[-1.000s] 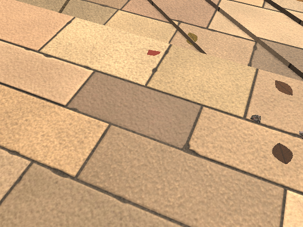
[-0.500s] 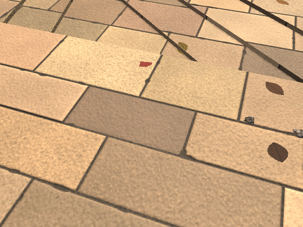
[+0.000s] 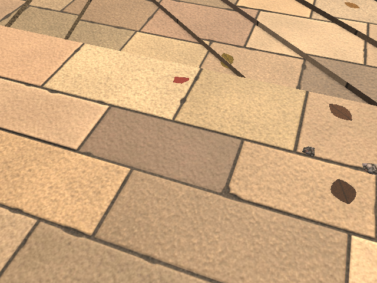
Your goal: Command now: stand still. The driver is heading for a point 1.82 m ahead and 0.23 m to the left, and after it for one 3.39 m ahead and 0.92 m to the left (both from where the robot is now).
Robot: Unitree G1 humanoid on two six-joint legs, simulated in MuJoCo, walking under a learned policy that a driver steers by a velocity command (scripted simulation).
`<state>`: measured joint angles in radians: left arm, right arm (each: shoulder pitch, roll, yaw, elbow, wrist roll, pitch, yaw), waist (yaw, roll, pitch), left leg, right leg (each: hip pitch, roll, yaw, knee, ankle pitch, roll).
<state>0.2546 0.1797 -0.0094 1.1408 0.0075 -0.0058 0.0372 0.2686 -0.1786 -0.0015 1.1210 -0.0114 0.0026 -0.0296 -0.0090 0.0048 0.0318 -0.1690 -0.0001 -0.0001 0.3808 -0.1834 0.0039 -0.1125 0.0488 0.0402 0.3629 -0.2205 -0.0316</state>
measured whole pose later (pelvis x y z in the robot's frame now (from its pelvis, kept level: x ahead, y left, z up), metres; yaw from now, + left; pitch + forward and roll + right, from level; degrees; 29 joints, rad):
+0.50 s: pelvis +0.01 +0.00 +0.00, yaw +0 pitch -1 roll +0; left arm 0.30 0.15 -0.02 1.16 0.01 -0.01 0.04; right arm 0.29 -0.15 0.01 1.15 -0.01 0.00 -0.04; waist -0.01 0.00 0.03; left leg -0.17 -0.01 0.00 0.40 -0.21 0.01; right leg -0.12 0.04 0.04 0.38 -0.25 -0.02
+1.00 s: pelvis +0.03 +0.01 -0.01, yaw +0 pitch -1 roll +0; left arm 0.37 0.15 0.00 1.14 0.02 0.00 0.04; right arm 0.35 -0.15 -0.01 1.14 -0.02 0.00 -0.03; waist 0.00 0.00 -0.01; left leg -0.21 -0.03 -0.01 0.54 -0.40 0.05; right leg -0.15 0.04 0.05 0.50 -0.40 -0.06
